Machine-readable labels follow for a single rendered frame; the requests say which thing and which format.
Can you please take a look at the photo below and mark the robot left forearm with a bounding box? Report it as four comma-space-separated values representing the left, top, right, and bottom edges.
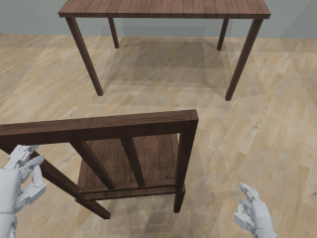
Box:
0, 212, 18, 238

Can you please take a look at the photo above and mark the chair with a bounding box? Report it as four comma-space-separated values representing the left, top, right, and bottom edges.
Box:
0, 109, 199, 219

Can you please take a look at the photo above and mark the robot right forearm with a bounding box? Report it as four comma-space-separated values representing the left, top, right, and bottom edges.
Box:
254, 228, 279, 238

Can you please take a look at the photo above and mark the robot left hand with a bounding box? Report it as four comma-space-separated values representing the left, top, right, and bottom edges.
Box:
0, 145, 47, 215

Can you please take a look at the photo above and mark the table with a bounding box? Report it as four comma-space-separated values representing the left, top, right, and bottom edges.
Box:
57, 0, 271, 101

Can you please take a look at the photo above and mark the robot right hand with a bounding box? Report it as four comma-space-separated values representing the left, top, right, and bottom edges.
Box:
234, 182, 274, 235

